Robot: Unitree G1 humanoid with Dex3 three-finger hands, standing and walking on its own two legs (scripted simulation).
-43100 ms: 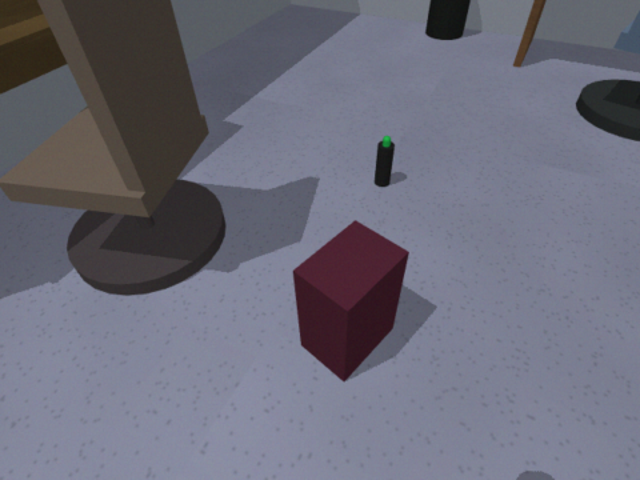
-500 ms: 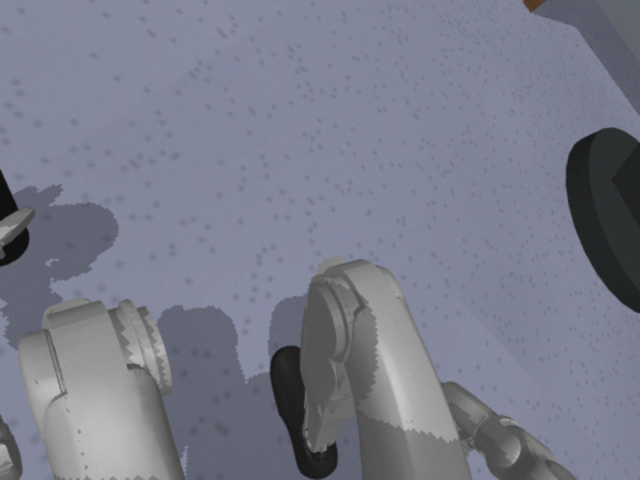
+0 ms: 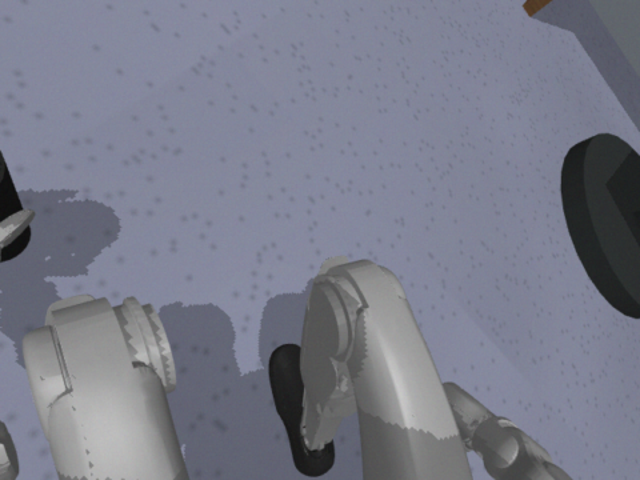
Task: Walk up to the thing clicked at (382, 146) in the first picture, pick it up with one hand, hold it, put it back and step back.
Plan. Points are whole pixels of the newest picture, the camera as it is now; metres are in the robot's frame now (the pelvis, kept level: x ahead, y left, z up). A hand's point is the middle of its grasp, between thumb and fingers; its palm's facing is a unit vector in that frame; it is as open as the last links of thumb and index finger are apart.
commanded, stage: settle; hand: left
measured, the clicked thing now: out of the picture +0.44 +0.29 -0.16
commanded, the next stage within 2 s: lift in 1.66 s
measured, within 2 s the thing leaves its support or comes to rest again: leaves its support in 0.08 s
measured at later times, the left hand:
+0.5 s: hand out of the picture +0.41 +0.32 -0.03, palm faces +0.31 -0.95 -0.06, open 10.6 cm
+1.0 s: hand out of the picture +0.42 +0.30 +0.03, palm faces +0.30 -0.95 -0.06, open 10.7 cm
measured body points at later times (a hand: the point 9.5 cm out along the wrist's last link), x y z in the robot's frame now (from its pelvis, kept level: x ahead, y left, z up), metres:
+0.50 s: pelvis +0.01 -0.01 +0.03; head +0.19 +0.13 +0.42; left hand +0.39 +0.36 -0.03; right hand +0.18 -0.25 -0.06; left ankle +0.08 +0.13 -0.25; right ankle +0.13 -0.13 -0.25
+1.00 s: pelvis +0.02 -0.02 +0.07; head +0.22 +0.07 +0.46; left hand +0.40 +0.35 +0.04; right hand +0.20 -0.26 -0.05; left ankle +0.08 +0.13 -0.25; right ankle +0.13 -0.13 -0.25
